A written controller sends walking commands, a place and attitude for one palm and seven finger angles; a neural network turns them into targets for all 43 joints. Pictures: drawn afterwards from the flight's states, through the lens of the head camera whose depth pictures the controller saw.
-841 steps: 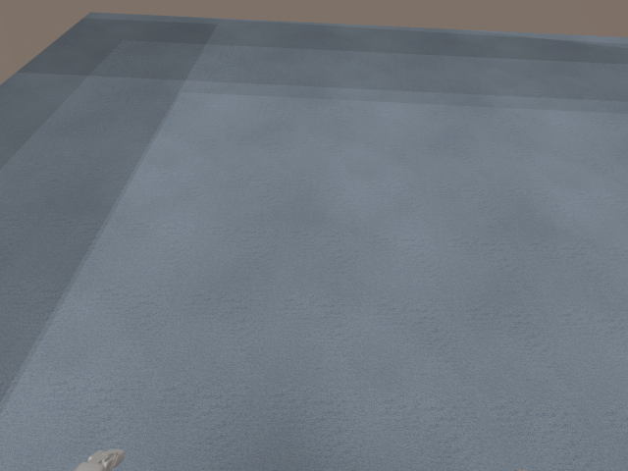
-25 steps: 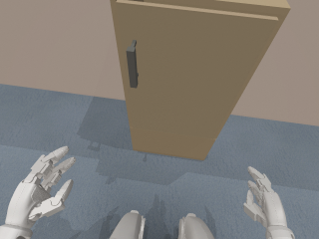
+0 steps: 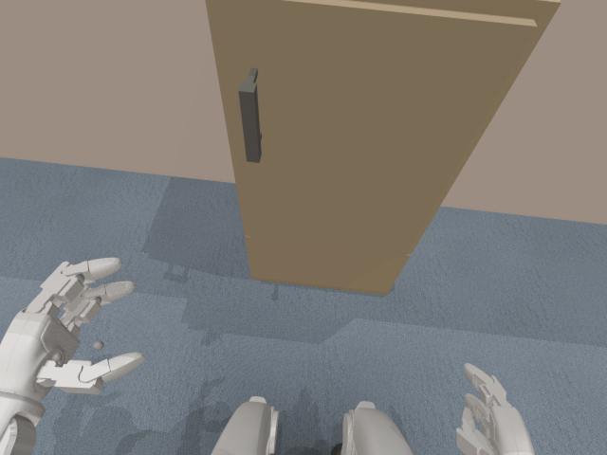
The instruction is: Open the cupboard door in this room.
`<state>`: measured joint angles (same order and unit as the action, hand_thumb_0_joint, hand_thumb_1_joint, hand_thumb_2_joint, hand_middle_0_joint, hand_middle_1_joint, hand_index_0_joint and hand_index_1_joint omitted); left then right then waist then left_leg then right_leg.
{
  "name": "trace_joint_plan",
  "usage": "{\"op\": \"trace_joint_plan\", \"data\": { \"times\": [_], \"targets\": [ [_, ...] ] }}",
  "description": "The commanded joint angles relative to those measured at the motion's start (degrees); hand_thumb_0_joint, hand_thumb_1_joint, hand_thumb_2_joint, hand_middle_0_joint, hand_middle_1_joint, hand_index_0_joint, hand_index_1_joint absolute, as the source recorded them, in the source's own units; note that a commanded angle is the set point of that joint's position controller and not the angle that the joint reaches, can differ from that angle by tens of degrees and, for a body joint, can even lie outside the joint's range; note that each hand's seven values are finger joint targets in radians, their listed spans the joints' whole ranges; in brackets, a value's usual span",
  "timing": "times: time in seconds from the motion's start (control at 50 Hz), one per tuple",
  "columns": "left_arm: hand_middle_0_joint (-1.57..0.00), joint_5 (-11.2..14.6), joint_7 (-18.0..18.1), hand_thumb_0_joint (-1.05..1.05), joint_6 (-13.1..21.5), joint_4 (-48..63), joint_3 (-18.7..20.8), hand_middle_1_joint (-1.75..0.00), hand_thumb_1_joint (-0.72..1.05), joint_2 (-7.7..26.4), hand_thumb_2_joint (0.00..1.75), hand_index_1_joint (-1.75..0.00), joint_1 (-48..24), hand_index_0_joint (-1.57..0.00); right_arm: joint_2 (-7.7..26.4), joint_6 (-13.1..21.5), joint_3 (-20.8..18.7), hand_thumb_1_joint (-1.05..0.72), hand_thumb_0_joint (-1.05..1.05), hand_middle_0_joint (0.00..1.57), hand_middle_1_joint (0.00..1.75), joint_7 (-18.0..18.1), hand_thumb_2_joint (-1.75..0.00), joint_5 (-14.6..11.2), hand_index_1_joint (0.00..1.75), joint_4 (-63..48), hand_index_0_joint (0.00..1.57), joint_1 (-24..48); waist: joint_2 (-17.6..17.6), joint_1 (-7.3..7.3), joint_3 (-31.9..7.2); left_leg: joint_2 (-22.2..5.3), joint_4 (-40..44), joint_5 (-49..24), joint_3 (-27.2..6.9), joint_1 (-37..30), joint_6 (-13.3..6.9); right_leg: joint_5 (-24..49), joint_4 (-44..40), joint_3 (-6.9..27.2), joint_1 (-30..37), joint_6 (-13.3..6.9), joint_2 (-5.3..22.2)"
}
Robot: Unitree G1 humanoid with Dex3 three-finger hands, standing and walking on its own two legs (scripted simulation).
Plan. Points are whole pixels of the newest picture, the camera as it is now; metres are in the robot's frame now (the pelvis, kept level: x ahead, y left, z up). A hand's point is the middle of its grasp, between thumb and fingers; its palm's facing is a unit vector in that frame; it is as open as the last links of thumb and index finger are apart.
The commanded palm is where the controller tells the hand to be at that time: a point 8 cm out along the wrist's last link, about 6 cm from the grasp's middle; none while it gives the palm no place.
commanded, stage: raise the hand with hooked fingers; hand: left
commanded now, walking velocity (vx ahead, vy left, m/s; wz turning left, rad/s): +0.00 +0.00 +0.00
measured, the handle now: (253, 117) +0.60 +0.13 +0.06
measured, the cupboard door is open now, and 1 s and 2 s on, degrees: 0 0 0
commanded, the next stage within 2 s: move the hooked fingers beside the handle in 1.22 s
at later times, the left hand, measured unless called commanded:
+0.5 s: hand (76, 312) +0.26 +0.28 +0.06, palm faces -0.03 -1.00 -0.05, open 13.8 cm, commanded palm +0.24 +0.33 +0.07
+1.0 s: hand (93, 279) +0.29 +0.27 +0.07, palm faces -0.04 -1.00 -0.04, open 14.0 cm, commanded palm +0.27 +0.32 +0.07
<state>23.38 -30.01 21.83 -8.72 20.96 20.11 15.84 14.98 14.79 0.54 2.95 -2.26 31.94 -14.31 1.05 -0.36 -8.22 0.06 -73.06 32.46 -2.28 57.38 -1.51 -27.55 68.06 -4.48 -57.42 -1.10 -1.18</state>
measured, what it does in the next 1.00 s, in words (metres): stands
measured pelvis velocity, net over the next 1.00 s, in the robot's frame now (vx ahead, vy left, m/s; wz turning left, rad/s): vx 0.01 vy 0.00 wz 0.00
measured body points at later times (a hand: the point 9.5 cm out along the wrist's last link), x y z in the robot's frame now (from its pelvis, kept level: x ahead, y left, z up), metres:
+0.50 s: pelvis +0.00 +0.01 +0.01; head +0.07 +0.04 +0.45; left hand +0.25 +0.33 +0.06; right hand +0.19 -0.22 -0.05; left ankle +0.03 +0.10 -0.63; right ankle +0.05 -0.12 -0.63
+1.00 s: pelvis +0.01 +0.00 +0.02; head +0.09 +0.02 +0.46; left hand +0.29 +0.33 +0.07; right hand +0.17 -0.25 -0.06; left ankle +0.03 +0.10 -0.63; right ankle +0.05 -0.12 -0.63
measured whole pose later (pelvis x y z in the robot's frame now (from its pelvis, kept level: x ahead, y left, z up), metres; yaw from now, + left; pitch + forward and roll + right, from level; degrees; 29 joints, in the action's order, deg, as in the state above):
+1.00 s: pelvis +0.01 +0.00 +0.02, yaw +0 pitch +17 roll -3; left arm 21.9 -31.9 18.8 -21.6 24.3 24.6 0.9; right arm 16.3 10.3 1.9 3.2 -2.3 29.0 -16.2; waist 0.7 0.9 -8.1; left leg 0.1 -67.8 30.9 -1.7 54.0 -1.7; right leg -25.9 62.9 -3.7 -54.2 -0.8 -1.3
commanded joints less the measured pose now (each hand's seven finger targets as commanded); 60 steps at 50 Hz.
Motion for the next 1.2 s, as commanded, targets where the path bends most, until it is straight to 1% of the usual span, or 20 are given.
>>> {"op": "trace_joint_plan", "data": {
  "times": [0.0, 0.06, 0.12, 0.16, 0.22, 0.28, 0.3, 0.34, 0.38, 0.44, 0.46, 0.56, 0.58, 0.66, 0.7, 0.84, 0.92, 0.96, 1.08, 1.18],
  "targets": [
    [-0.27, 0.8, 1.0, 0.0, 3.5, 11.5, 6.2, -0.98, -0.15, 11.6, 0.45, -0.98, -1.9, -0.27, 8.6, 3.0, -3.9, -0.9, 0.0, 0.2, 0.3, 0.2, -0.9, -0.1, 0.3, -10.1, 0.2, 2.5, 4.4, -1.23, -14.7, 0.7, 14.5, -13.7, -1.4, -9.6, 0.4, 2.9, -9.9, 1.8, 11.8, -0.9, -0.5],
    [-0.28, 0.3, 2.2, 0.0, 3.5, 11.0, 6.6, -1.02, -0.22, 12.6, 0.42, -1.02, -3.7, -0.28, 9.0, 2.6, -3.8, -0.9, 0.0, 0.2, 0.3, 0.2, -0.9, 0.0, 0.3, -10.3, 0.2, 2.2, 4.0, -0.71, -12.2, 0.6, 15.5, -12.0, -2.1, -9.7, 0.8, 1.9, -9.6, 0.8, 10.1, -1.2, -0.9],
    [-0.29, -0.2, 2.7, 0.0, 3.9, 11.7, 5.5, -1.07, -0.29, 12.1, 0.39, -1.07, -5.6, -0.29, 9.4, 2.1, -3.4, -0.9, 0.0, 0.2, 0.3, 0.3, -0.9, 0.0, 0.3, -10.5, 0.2, 1.8, 6.6, -0.2, -12.2, 0.7, 17.1, -9.2, -2.7, -11.3, 1.2, 1.2, -9.7, 0.5, 9.1, -1.0, -0.6],
    [-0.29, 0.0, 2.6, 0.0, 3.6, 10.8, 5.9, -1.1, -0.34, 13.1, 0.37, -1.1, -7.6, -0.29, 9.7, 2.0, -3.2, -0.9, 0.0, 0.2, 0.3, 0.3, -0.9, 0.1, 0.3, -10.8, 0.2, 1.5, 6.3, 0.01, -11.7, 0.6, 17.4, -9.1, -3.2, -11.0, 1.4, 1.3, -9.6, 0.3, 9.1, -1.3, -0.9],
    [-0.29, 0.0, 1.7, 0.0, 2.9, 8.7, 5.7, -1.14, -0.41, 13.1, 0.34, -1.14, -8.9, -0.29, 10.0, 1.5, -3.1, -0.9, 0.0, 0.2, 0.3, 0.4, -0.9, -0.2, 0.3, -10.9, 0.2, 0.9, 4.8, 0.5, -12.3, 0.6, 17.7, -8.6, -3.0, -11.6, 1.2, 1.4, -10.5, 0.5, 9.6, -0.9, -0.8],
    [-0.3, -0.3, 0.8, 0.0, 2.0, 8.1, 5.5, -1.18, -0.48, 14.0, 0.31, -1.18, -12.4, -0.3, 10.2, 1.3, -2.8, -0.9, 0.0, 0.2, 0.3, 0.5, -0.9, -0.1, 0.3, -10.8, 0.2, 0.8, 7.8, 0.17, -13.1, 0.5, 18.3, -10.3, -3.6, -13.6, 2.1, 2.7, -9.8, 0.2, 9.1, -1.4, -1.0],
    [-0.3, -0.3, 0.6, 0.0, 1.8, 7.8, 5.5, -1.2, -0.5, 14.0, 0.3, -1.2, -12.6, -0.3, 10.1, 1.3, -2.9, -0.9, 0.0, 0.2, 0.3, 0.5, -0.9, -0.1, 0.3, -10.9, 0.2, 0.6, 6.7, 0.47, -13.4, 0.5, 18.3, -10.8, -3.5, -14.0, 1.9, 3.2, -10.3, 0.2, 9.4, -1.2, -0.9],
    [-0.3, -0.1, 0.4, 0.0, 1.2, 5.8, 5.9, -1.2, -0.5, 14.1, 0.3, -1.2, -13.0, -0.3, 10.1, 1.0, -2.7, -0.9, 0.0, 0.2, 0.3, 0.6, -0.9, -0.1, 0.3, -10.9, 0.2, 0.3, 4.7, 0.57, -12.8, 0.5, 18.2, -10.5, -3.1, -12.9, 1.5, 3.1, -11.0, 0.3, 10.2, -1.0, -0.9],
    [-0.3, -0.2, -0.3, 0.0, 1.1, 5.5, 6.5, -1.2, -0.5, 15.4, 0.3, -1.2, -15.7, -0.3, 10.2, 0.9, -2.6, -0.9, 0.0, 0.2, 0.3, 0.7, -0.9, -0.1, 0.3, -10.7, 0.2, 0.4, 6.4, 0.16, -13.8, 0.5, 17.9, -12.4, -3.2, -13.9, 2.0, 3.9, -10.4, 0.3, 10.2, -1.4, -1.1],
    [-0.3, -0.2, -0.6, 0.0, 0.9, 4.4, 6.7, -1.2, -0.5, 15.5, 0.3, -1.2, -17.1, -0.3, 10.2, 0.6, -2.7, -0.9, 0.0, 0.2, 0.3, 0.8, -0.9, -0.2, 0.3, -10.6, 0.2, 0.3, 5.3, 0.39, -14.2, 0.4, 18.1, -12.8, -3.3, -14.4, 1.9, 4.4, -10.7, 0.3, 10.3, -1.2, -1.0],
    [-0.3, 0.1, -0.9, 0.0, 0.8, 3.9, 7.4, -1.2, -0.5, 16.3, 0.3, -1.2, -18.0, -0.3, 10.2, 0.7, -2.6, -0.9, 0.0, 0.2, 0.3, 0.9, -0.9, 0.0, 0.3, -10.6, 0.2, 0.2, 6.8, -0.02, -14.3, 0.5, 17.6, -15.0, -3.2, -14.6, 2.2, 5.4, -10.3, 0.3, 10.2, -1.6, -1.3],
    [-0.3, 0.1, -1.6, 0.0, -0.1, 0.9, 8.2, -1.2, -0.5, 17.6, 0.3, -1.2, -21.1, -0.3, 10.4, 0.0, -2.5, -0.9, 0.0, 0.2, 0.3, 1.1, -0.9, 0.0, 0.3, -10.4, 0.2, -0.4, 4.9, 0.4, -14.1, 0.4, 17.4, -15.1, -2.8, -13.9, 1.9, 5.6, -10.9, 0.4, 10.8, -1.5, -1.3],
    [-0.3, -0.1, -1.9, 0.0, -0.2, 0.8, 8.2, -1.2, -0.5, 17.9, 0.3, -1.2, -21.7, -0.3, 10.4, -0.1, -2.4, -0.9, 0.0, 0.2, 0.3, 1.1, -0.9, -0.1, 0.3, -10.3, 0.2, -0.3, 6.1, 0.11, -15.1, 0.3, 17.6, -15.7, -2.5, -14.6, 1.9, 5.9, -11.0, 0.6, 11.4, -1.4, -1.1],
    [-0.3, 0.3, -2.4, 0.0, -0.3, -0.6, 9.2, -1.2, -0.5, 19.1, 0.3, -1.2, -23.6, -0.3, 10.4, -0.5, -2.5, -0.9, 0.0, 0.2, 0.3, 1.3, -0.9, 0.0, 0.3, -10.3, 0.2, -0.8, 4.6, 0.26, -16.1, 0.3, 16.9, -17.8, -2.3, -14.4, 1.5, 7.6, -11.2, 0.9, 12.6, -1.4, -1.3],
    [-0.3, 0.1, -2.6, 0.0, -0.1, -1.0, 9.2, -1.2, -0.5, 19.4, 0.3, -1.2, -24.6, -0.3, 10.4, -0.8, -2.6, -0.9, 0.0, 0.2, 0.3, 1.3, -0.9, -0.1, 0.3, -10.0, 0.2, -1.1, 5.9, 0.39, -17.0, 0.2, 17.1, -18.4, -1.9, -15.6, 1.6, 8.1, -11.4, 1.1, 12.5, -1.2, -1.0],
    [-0.3, 0.4, -2.6, 0.0, -0.4, -2.2, 9.1, -1.2, -0.5, 18.6, 0.3, -1.2, -21.8, -0.3, 10.3, -1.5, -2.9, -0.9, 0.0, 0.2, 0.3, 0.7, -0.9, -0.2, 0.3, -10.6, 0.2, -1.3, 3.9, 0.23, -16.9, 0.3, 16.7, -19.1, -1.0, -13.9, 0.9, 9.7, -12.3, 1.7, 14.5, -0.9, -0.9],
    [-0.3, 0.4, -2.0, 0.0, 0.5, -1.9, 9.3, -1.2, -0.5, 18.6, 0.3, -1.2, -22.4, -0.3, 10.0, -1.8, -2.8, -0.9, 0.0, 0.2, 0.3, 0.7, -0.9, -0.2, 0.3, -10.6, 0.2, -1.5, 5.3, 0.22, -16.7, 0.3, 16.5, -19.2, -0.6, -13.7, 1.0, 10.1, -12.2, 2.0, 14.6, -0.9, -0.8],
    [-0.3, 0.6, -1.7, 0.0, 0.9, -1.9, 9.8, -1.2, -0.5, 19.4, 0.3, -1.2, -23.5, -0.3, 10.1, -1.8, -2.7, -0.9, 0.0, 0.2, 0.3, 0.8, -0.9, 0.1, 0.3, -10.7, 0.2, -1.6, 4.1, 0.38, -16.3, 0.3, 16.2, -18.6, -0.8, -12.8, 0.8, 9.6, -12.0, 2.1, 14.7, -1.1, -1.2],
    [-0.3, 0.3, -2.1, 0.0, 1.4, -1.2, 9.8, -1.2, -0.5, 19.8, 0.3, -1.2, -23.5, -0.3, 9.9, -2.1, -2.6, -0.9, 0.0, 0.2, 0.3, 0.9, -0.9, 0.0, 0.3, -10.5, 0.2, -1.3, 5.2, 0.33, -18.0, 0.3, 16.0, -18.8, -0.4, -13.2, 0.6, 10.6, -12.2, 2.8, 16.1, -0.9, -0.9],
    [-0.3, 0.2, -2.1, 0.0, 1.2, -2.1, 9.2, -1.2, -0.5, 19.2, 0.3, -1.2, -23.5, -0.3, 9.7, -2.3, -2.5, -0.9, 0.0, 0.2, 0.3, 0.9, -0.9, -0.1, 0.3, -10.3, 0.2, -1.2, 5.3, 0.49, -16.8, 0.2, 16.2, -18.7, -0.5, -13.2, 0.7, 10.6, -12.1, 2.5, 15.4, -0.9, -1.0]
  ]
}}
